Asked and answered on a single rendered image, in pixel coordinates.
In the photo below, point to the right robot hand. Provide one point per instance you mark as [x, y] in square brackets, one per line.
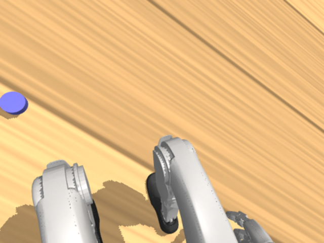
[252, 233]

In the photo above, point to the tin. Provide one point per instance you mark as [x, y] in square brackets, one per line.
[13, 103]

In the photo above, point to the left robot foot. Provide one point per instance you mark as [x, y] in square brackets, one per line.
[97, 221]

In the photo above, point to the right robot foot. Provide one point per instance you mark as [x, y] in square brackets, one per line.
[154, 196]

